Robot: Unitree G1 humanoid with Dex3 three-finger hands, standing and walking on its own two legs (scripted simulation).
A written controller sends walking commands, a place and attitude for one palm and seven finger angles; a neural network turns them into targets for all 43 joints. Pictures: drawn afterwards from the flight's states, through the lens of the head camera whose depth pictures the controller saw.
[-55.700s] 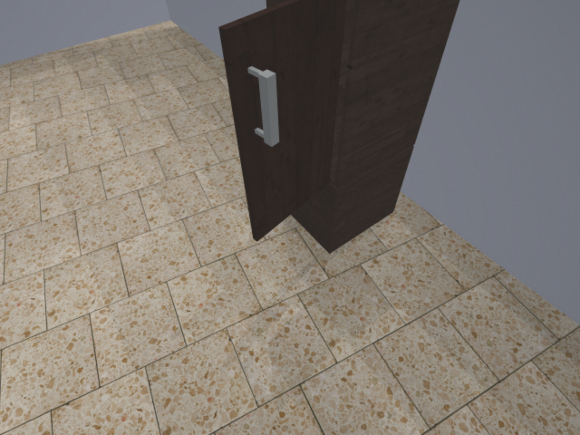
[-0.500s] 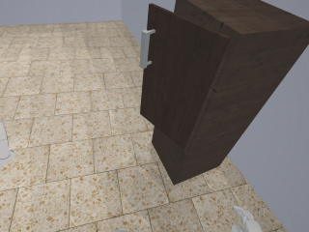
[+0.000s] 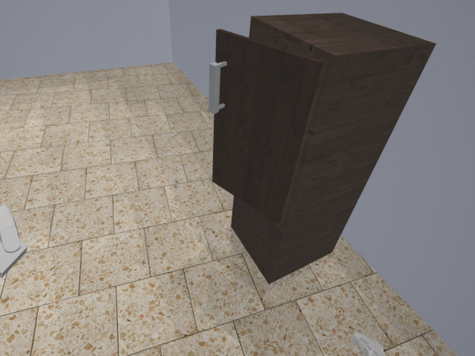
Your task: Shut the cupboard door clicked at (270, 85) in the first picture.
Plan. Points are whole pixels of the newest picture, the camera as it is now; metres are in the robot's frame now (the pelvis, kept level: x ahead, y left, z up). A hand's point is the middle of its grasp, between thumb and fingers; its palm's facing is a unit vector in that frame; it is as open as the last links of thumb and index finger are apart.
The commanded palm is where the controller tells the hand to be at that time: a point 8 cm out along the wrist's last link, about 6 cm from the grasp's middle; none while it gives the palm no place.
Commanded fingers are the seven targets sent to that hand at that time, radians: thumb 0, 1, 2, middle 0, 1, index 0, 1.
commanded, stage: stop stepping back and stand still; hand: left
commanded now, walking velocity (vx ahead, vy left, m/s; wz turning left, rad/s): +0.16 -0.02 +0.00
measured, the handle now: (218, 87) +0.86 +0.10 +0.10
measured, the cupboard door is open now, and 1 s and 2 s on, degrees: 21 21 21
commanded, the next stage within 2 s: let the arm hang, fingers relaxed in 0.98 s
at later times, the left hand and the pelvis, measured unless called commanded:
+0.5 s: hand (7, 247) +0.19 +0.30 +0.18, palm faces +0.47 -0.77 -0.43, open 7.4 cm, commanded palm +0.15 +0.32 +0.19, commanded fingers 0.00 0.90 0.90 -0.20 -0.30 -0.20 -0.30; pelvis +0.00 +0.02 +0.01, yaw -2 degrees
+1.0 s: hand (14, 221) +0.24 +0.33 +0.16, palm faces +0.34 -0.80 -0.50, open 7.4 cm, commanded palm +0.18 +0.36 +0.19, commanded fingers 0.00 0.90 0.90 -0.20 -0.30 -0.20 -0.30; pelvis +0.03 +0.06 +0.01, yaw -2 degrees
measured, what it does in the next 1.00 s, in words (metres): steps on the spot: right foot, then left foot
